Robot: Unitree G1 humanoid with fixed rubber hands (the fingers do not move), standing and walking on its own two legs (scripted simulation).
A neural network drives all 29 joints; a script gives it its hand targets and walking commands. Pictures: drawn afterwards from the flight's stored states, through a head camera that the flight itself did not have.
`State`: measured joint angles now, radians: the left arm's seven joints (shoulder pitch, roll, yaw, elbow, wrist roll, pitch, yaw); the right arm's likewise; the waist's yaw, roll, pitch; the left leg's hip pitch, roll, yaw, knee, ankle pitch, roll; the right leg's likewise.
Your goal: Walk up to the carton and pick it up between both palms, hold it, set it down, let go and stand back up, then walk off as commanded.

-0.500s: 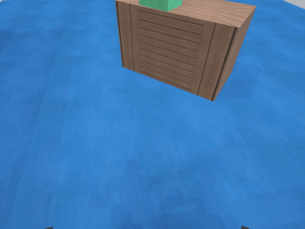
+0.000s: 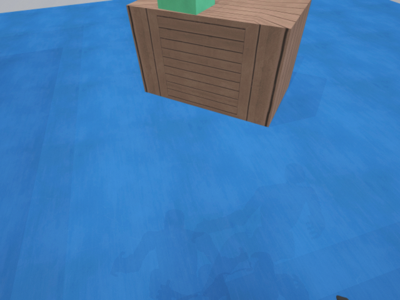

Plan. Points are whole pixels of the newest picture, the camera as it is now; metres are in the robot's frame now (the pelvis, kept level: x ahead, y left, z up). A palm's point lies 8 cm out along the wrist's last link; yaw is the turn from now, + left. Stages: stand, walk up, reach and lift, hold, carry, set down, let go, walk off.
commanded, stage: walk up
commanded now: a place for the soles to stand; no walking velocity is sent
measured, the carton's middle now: out of the picture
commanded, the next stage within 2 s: none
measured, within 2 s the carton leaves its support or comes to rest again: neither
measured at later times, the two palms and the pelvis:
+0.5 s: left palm (52, 246) +0.27 +0.33 -0.05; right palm (352, 265) +0.25 -0.34 -0.12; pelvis +0.19 -0.02 -0.01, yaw -12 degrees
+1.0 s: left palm (100, 142) +0.63 +0.34 -0.08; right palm (314, 179) +0.47 -0.31 -0.09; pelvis +0.48 +0.02 +0.00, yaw -18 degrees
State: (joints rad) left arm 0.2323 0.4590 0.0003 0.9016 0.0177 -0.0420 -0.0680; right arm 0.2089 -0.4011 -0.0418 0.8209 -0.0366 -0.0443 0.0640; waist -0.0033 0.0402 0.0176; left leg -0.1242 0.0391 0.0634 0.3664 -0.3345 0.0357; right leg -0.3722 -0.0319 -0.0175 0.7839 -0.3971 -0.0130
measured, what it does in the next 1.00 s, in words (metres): walks ahead, turning right: right foot, then left foot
